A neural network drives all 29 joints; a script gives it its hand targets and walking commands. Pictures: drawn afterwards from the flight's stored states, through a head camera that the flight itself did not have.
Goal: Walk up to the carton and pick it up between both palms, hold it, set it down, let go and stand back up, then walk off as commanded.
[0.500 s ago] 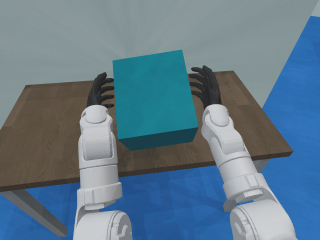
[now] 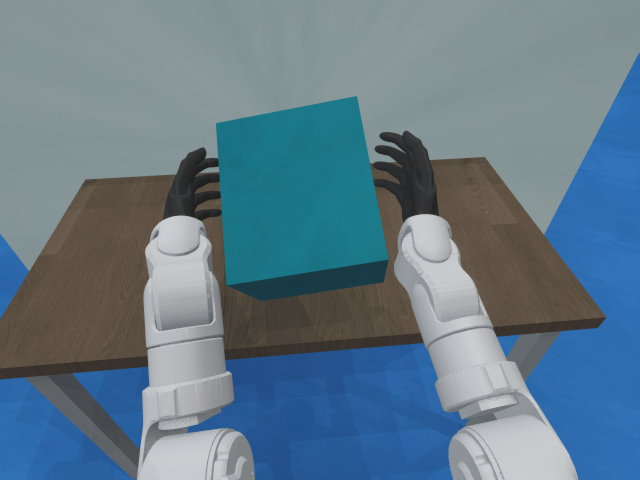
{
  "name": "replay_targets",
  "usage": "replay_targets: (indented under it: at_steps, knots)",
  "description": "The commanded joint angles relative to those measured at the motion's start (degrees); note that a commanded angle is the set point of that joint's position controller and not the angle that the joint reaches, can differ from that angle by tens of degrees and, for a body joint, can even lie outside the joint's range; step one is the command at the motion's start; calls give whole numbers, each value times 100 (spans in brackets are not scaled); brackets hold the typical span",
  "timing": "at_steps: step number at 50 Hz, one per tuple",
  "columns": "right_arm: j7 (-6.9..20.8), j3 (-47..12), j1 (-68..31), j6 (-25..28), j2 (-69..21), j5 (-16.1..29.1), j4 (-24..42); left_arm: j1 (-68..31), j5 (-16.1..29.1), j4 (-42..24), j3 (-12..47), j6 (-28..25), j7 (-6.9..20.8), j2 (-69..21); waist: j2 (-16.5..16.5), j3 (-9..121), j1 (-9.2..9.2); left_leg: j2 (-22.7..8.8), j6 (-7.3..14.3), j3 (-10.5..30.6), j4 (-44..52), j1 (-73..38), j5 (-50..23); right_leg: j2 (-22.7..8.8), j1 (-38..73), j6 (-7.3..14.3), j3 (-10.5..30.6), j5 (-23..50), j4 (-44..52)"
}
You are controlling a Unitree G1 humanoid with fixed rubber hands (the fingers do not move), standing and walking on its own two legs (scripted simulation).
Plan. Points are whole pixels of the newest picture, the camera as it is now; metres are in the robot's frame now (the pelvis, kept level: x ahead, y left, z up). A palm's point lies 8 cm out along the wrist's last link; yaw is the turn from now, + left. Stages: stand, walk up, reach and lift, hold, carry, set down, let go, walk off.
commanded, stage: set down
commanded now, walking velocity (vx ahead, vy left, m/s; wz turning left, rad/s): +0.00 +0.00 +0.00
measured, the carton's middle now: (305, 207) +0.40 +0.00 +0.16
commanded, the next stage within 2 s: none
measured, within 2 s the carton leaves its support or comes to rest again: neither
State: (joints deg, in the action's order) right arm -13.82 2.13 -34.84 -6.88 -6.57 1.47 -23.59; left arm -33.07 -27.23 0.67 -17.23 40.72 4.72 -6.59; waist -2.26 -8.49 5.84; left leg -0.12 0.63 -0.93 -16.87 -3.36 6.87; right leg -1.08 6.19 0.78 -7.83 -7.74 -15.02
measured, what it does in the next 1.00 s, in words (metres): shifts its weight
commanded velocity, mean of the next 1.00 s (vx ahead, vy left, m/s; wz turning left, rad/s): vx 0.00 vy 0.00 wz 0.00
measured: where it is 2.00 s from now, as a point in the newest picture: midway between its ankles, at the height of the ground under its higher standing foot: outside the picture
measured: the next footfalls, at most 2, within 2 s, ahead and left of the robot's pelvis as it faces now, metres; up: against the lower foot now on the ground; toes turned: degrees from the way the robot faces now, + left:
none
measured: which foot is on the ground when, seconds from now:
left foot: down 0.00-1.00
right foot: down 0.00-1.00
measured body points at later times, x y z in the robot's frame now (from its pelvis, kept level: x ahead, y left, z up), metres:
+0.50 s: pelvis +0.05 +0.00 +0.00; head +0.06 +0.02 +0.45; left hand +0.43 +0.14 +0.10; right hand +0.43 -0.12 +0.13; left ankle +0.05 +0.11 -0.75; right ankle +0.03 -0.11 -0.75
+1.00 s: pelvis +0.07 +0.01 +0.01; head +0.12 +0.05 +0.45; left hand +0.43 +0.15 +0.04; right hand +0.44 -0.11 +0.09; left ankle +0.04 +0.11 -0.75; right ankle +0.03 -0.10 -0.74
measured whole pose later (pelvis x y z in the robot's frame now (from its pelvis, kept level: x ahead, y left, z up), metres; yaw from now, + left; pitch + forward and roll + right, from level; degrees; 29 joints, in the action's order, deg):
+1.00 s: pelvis +0.07 +0.01 +0.01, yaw -1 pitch -7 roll -2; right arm -12.6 -0.7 -27.1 6.8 -6.6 -0.4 -32.0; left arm -20.2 -26.0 6.0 -14.2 32.1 5.6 -6.4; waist -4.1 -12.8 3.7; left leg -2.1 0.6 -4.7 -15.6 -3.7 12.2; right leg 0.4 6.8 1.9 -8.5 -7.7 -10.8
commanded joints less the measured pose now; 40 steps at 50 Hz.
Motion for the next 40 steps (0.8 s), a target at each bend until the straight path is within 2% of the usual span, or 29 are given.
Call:
replay_targets:
  at_steps: [1, 3, 6, 8, 10, 12, 13, 14, 16, 19, 20, 22, 23, 24, 25, 26, 27, 28, 29, 30, 31, 33, 34, 35, 36, 37, 38, 39, 40]
  knots:
    - [1102, -945, -3722, 707, -1899, -531, 558, -2995, 393, 1028, 1307, -757, 1211, -2026, -284, 1163, -351, 51, 339, -432, 951, 596, 1532, 94, 212, -243, -89, -1632, 304]
    - [1179, -704, -3767, 997, -1859, -602, 245, -3126, 374, 1195, 1113, -1058, 1132, -2032, -29, 1208, -437, -9, 300, -425, 1044, 609, 1515, 167, 243, -235, -152, -1504, 252]
    - [1189, -909, -3555, 1524, -2072, -687, 509, -3010, 509, 800, 1432, -1499, 954, -2250, -23, 1755, -508, 6, 231, -469, 776, -28, 582, 212, 132, -224, -144, -596, 192]
    - [1158, -1161, -3287, 1660, -2180, -608, 213, -3001, 510, 812, 1580, -1770, 822, -2302, 103, 2116, -498, 72, 100, -487, 439, -406, -466, 208, 106, -202, -114, 182, 150]
    - [1201, -984, -3171, 1772, -2121, -862, -273, -3323, 544, 875, 1582, -1976, 718, -2316, 11, 1891, -403, 9, 96, -488, 576, -396, -65, 215, -83, -166, -165, -351, 228]
    - [1254, -934, -3130, 1932, -2256, -926, -543, -3885, 720, 389, 2045, -2290, 512, -2529, 375, 2243, -346, -96, 21, -400, 554, -393, -22, 229, -49, -149, -203, -334, 97]
    - [1284, -670, -2932, 1909, -2059, -1036, -859, -3771, 731, 630, 2155, -2298, 478, -2568, 568, 2092, -131, -85, -61, -428, 630, -374, 86, 214, -211, -125, -171, -419, 166]
    - [1284, -626, -2895, 1979, -2040, -1081, -963, -3628, 763, 716, 2190, -2378, 463, -2601, 493, 1879, -99, -144, -114, -397, 584, -440, -160, 213, -322, -104, -191, -311, 210]
    - [1247, -750, -2962, 2121, -2326, -985, -1016, -3768, 779, 312, 2482, -2583, 339, -2868, 822, 2575, -234, -67, -185, -436, 346, -1073, -968, 227, -429, -127, -217, 120, 224]
    - [1075, -1013, -2543, 2314, -2608, -921, -1059, -3618, 1100, -12, 3137, -2897, 168, -3157, 937, 3540, 33, -44, -439, -345, -222, -1587, -2777, 284, -230, -145, -174, 1423, 127]
    - [1013, -1174, -2320, 2282, -2687, -866, -1173, -3285, 1058, 169, 2973, -2948, 192, -2997, 652, 3649, -74, -38, -418, -367, -291, -1570, -3232, 261, 17, -205, -92, 1977, 105]
    - [872, -1355, -2188, 2294, -2696, -783, -969, -3029, 1149, 237, 3151, -2951, 218, -2890, 475, 3735, 119, -20, -409, -350, -415, -1340, -3490, 227, 609, -288, 36, 3097, -84]
    - [818, -1446, -2211, 2278, -2618, -721, -929, -2790, 1112, 435, 3079, -2884, 265, -2794, 489, 3662, 95, 59, -409, -378, -494, -1168, -3503, 194, 794, -335, 116, 3595, -181]
    - [715, -1993, -2201, 2330, -2752, -437, -287, -2422, 1233, 108, 3188, -2814, 294, -2765, 274, 3850, 23, 120, -349, -316, -538, -861, -3647, 114, 1487, -464, 234, 4793, -432]
    - [602, -2017, -2154, 2279, -2664, -504, -284, -2111, 1194, 451, 2934, -2673, 402, -2550, 120, 3413, 126, 95, -284, -244, -379, -524, -3143, 16, 1677, -634, 233, 5245, -575]
    - [546, -2300, -2342, 2271, -2703, -384, 78, -2053, 1169, 367, 2731, -2600, 497, -2503, -195, 3410, -26, 121, -222, -255, -267, -462, -3012, -64, 1999, -718, 288, 5852, -609]
    - [443, -2474, -2519, 2315, -2703, -367, 490, -2026, 1238, 316, 2875, -2494, 587, -2540, -131, 3256, 107, 128, -210, -179, -224, -241, -2796, -92, 2097, -791, 281, 6203, -760]
    - [384, -2511, -2603, 2223, -2611, -270, 565, -1889, 1155, 486, 2682, -2393, 661, -2445, -198, 3022, 65, 126, -184, -131, -127, -158, -2557, -84, 2079, -824, 276, 5959, -657]
    - [335, -2549, -2615, 2171, -2508, -171, 862, -1868, 1151, 357, 2622, -2333, 735, -2372, -383, 2792, 157, 132, -149, -164, 13, -191, -2128, -33, 2078, -818, 251, 5589, -558]
    - [315, -2756, -2682, 2118, -2496, -71, 964, -1822, 1090, 366, 2563, -2248, 763, -2317, -401, 2707, 64, 110, -97, -122, 111, -453, -1890, -44, 1724, -839, 196, 5300, -470]
    - [308, -3080, -2638, 2174, -2572, 115, 1449, -1629, 1230, -115, 2682, -2243, 746, -2447, -495, 3045, 1, 126, -98, -108, 124, -547, -2064, 53, 1906, -802, 130, 5321, -463]
    - [432, -2755, -2795, 2095, -2547, 89, 1296, -2259, 1254, -235, 2830, -2266, 622, -2560, -142, 2775, -93, 69, -188, -163, 120, -623, -1865, 195, 996, -567, 71, 3009, -177]
    - [563, -2474, -2887, 2078, -2345, -60, 1172, -2625, 1116, 21, 2727, -2223, 592, -2487, 20, 2468, -121, 64, -159, -318, 246, -524, -1220, 279, 529, -431, -32, 1584, 84]
    - [634, -2228, -2804, 1945, -2316, -177, 954, -2380, 910, 179, 2438, -2111, 615, -2448, 0, 1801, -257, 14, -78, -398, 425, -489, -831, 289, 277, -340, -55, 705, 246]
    - [649, -2129, -2358, 1904, -2231, -252, 876, -2101, 860, 332, 2506, -2052, 658, -2492, 67, 1472, -149, 22, -86, -414, 452, -386, -486, 242, 167, -244, -18, 437, 332]
    - [669, -2066, -2018, 1802, -2219, -344, 607, -1956, 669, 517, 2248, -1980, 715, -2315, 105, 1240, -183, 48, -49, -494, 538, -222, -259, 179, 312, -248, 5, 356, 347]
    - [636, -2009, -1781, 1689, -2146, -338, 437, -1453, 514, 690, 2118, -1836, 844, -2189, 124, 913, -160, 76, -45, -527, 522, -176, -627, 116, 462, -297, 49, 1001, 327]
    - [650, -1922, -1185, 1469, -1951, -335, -277, -1048, 294, 921, 1964, -1638, 941, -2082, 241, 500, -55, 81, -88, -589, 484, -203, -964, 151, 574, -326, 81, 1669, 237]
    - [566, -2167, -861, 1328, -1952, -130, -523, -575, 233, 729, 2036, -1372, 1030, -2373, 528, 346, -105, 25, -219, -547, 136, -495, -2063, 156, 707, -333, 168, 2656, 52]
